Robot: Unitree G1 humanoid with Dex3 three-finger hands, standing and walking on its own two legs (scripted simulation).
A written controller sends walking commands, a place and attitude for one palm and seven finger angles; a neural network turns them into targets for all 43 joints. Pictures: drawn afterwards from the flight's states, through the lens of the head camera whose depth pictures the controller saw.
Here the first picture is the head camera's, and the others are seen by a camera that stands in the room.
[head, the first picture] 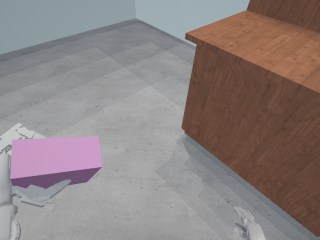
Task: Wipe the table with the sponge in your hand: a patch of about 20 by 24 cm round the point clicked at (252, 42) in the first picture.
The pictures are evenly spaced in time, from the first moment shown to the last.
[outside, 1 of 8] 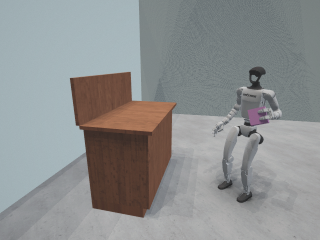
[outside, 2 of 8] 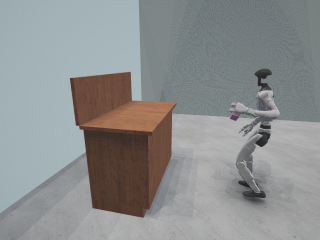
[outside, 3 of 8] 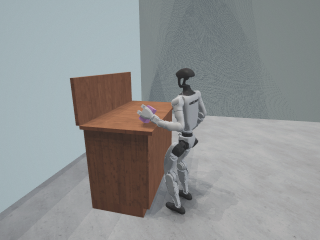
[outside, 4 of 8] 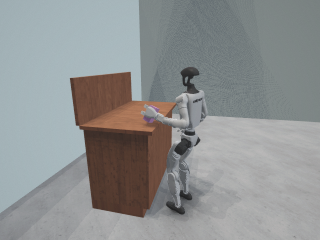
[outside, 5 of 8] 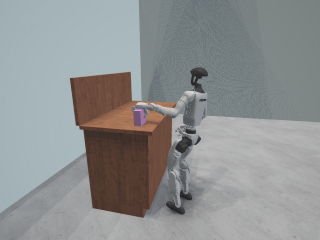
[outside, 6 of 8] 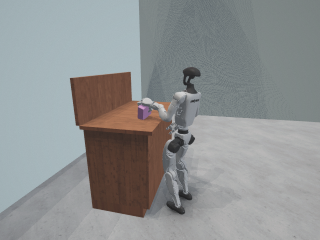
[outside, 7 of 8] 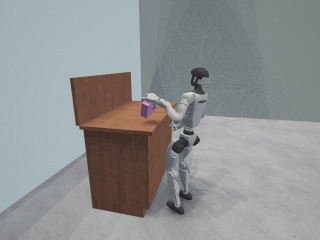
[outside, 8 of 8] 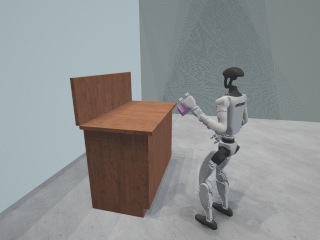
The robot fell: no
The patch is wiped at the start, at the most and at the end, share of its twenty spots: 0.00 0.90 0.90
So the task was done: yes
